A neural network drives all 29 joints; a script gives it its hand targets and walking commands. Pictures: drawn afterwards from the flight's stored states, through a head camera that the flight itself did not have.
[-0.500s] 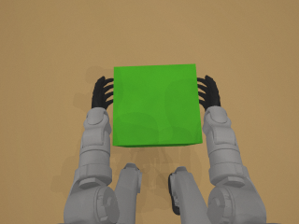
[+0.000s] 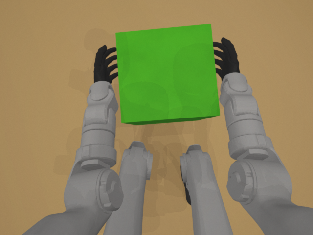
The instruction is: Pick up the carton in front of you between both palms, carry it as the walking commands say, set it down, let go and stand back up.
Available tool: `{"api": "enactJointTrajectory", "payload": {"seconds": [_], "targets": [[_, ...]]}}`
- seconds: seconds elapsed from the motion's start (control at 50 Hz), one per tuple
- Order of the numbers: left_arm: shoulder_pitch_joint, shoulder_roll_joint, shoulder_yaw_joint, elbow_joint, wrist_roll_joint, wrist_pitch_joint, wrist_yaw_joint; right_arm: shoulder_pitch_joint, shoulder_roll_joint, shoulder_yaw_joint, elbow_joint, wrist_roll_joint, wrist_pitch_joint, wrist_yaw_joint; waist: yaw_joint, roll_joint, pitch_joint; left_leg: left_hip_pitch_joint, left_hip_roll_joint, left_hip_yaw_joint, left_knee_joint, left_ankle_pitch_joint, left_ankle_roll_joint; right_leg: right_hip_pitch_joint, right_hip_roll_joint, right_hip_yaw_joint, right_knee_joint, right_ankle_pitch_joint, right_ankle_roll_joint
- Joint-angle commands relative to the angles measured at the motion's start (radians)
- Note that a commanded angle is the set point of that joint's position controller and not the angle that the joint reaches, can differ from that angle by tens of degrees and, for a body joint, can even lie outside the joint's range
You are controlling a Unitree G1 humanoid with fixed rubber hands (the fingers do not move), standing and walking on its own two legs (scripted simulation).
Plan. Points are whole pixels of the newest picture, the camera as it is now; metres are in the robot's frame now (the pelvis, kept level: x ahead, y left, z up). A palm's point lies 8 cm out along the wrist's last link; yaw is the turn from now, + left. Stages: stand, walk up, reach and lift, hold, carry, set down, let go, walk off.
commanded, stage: set down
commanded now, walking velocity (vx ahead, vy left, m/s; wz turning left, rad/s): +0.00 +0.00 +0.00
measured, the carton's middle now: (165, 86) +0.46 +0.01 -0.18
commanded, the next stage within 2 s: none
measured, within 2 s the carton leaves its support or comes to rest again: rests again in 1.72 s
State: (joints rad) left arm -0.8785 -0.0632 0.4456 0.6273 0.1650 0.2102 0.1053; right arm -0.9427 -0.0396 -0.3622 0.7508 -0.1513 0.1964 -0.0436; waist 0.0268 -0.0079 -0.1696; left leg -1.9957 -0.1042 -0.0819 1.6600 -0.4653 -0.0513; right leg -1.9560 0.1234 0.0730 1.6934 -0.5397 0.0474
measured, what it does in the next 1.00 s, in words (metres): lowers itself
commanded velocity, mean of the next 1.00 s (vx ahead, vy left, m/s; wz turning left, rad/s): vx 0.00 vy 0.00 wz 0.00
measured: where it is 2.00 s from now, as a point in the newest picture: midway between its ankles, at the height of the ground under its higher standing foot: (163, 185)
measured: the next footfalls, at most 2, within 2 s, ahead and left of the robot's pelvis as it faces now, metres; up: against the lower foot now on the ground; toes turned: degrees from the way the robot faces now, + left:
none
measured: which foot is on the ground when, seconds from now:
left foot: down 0.00-1.00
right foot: down 0.00-1.00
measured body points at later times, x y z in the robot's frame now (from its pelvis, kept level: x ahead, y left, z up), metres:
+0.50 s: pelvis -0.02 -0.01 -0.11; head +0.32 -0.01 +0.18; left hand +0.48 +0.17 -0.26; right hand +0.52 -0.13 -0.27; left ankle +0.10 +0.12 -0.48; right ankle +0.08 -0.12 -0.48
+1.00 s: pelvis -0.01 -0.01 -0.14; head +0.33 -0.01 +0.15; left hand +0.48 +0.17 -0.30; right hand +0.52 -0.13 -0.31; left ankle +0.10 +0.12 -0.48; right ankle +0.08 -0.12 -0.48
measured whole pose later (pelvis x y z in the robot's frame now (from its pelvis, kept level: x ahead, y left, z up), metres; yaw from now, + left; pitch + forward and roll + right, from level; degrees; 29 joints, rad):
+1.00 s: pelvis -0.01 -0.01 -0.14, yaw +0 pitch +40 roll +1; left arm -1.18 0.09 0.42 0.90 0.03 0.13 0.15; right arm -1.32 -0.21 -0.18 1.08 -0.03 0.13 -0.11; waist 0.05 0.00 0.18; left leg -2.28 -0.11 -0.06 2.12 -0.55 -0.09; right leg -2.26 0.15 0.04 2.18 -0.62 0.05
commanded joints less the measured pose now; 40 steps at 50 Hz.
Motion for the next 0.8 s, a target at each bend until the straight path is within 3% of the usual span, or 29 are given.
{"api": "enactJointTrajectory", "payload": {"seconds": [0.0, 0.36, 0.48, 0.58, 0.64, 0.78], "targets": [[-0.608, -0.876, -0.542, 0.025, -0.088, -0.018, -0.178, -0.577, 0.904, 0.483, -0.009, 0.092, -0.022, 0.194, 0.006, -0.005, -0.978, 0.641, -0.065, 0.123, -0.074, 0.268, -0.016, 0.383, 0.062, -0.110, -0.125, 0.228, -0.015], [-0.831, -0.719, -0.452, 0.080, -0.128, -0.045, -0.188, -0.792, 0.777, 0.465, 0.105, 0.127, -0.043, 0.155, 0.037, -0.044, -0.921, 0.395, -0.043, 0.171, 0.179, 0.224, -0.017, 0.283, 0.048, -0.112, 0.104, 0.210, -0.011], [-0.906, -0.687, -0.473, 0.084, -0.180, -0.062, -0.187, -0.863, 0.751, 0.501, 0.120, 0.170, -0.059, 0.144, 0.045, -0.055, -0.926, 0.372, -0.034, 0.182, 0.264, 0.250, -0.020, 0.278, 0.039, -0.115, 0.185, 0.241, -0.012], [-0.988, -0.698, -0.554, 0.010, -0.253, -0.070, -0.181, -0.942, 0.782, 0.579, 0.037, 0.241, -0.065, 0.134, 0.048, -0.051, -1.032, 0.400, -0.033, 0.190, 0.311, 0.303, -0.020, 0.315, 0.036, -0.114, 0.236, 0.302, -0.019], [-0.944, -0.714, -0.552, 0.043, -0.247, -0.069, -0.193, -0.881, 0.795, 0.562, 0.082, 0.228, -0.066, 0.139, 0.040, -0.044, -0.939, 0.369, -0.035, 0.181, 0.329, 0.330, -0.019, 0.270, 0.036, -0.114, 0.252, 0.329, -0.023], [-0.885, -0.690, -0.462, 0.147, -0.197, -0.076, -0.212, -0.831, 0.767, 0.485, 0.185, 0.185, -0.077, 0.158, 0.043, -0.039, -0.741, 0.259, -0.036, 0.176, 0.343, 0.267, -0.009, 0.145, 0.037, -0.108, 0.257, 0.256, -0.032]]}}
